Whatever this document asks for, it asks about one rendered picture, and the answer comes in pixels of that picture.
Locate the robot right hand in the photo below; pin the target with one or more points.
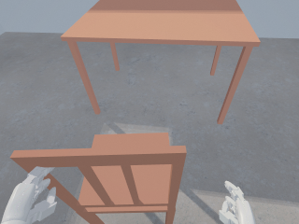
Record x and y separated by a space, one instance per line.
241 209

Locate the chair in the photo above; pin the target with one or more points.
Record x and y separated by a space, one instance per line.
123 173

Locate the robot left hand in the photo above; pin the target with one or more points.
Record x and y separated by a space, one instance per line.
25 194

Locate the table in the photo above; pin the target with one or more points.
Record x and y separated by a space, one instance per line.
171 22

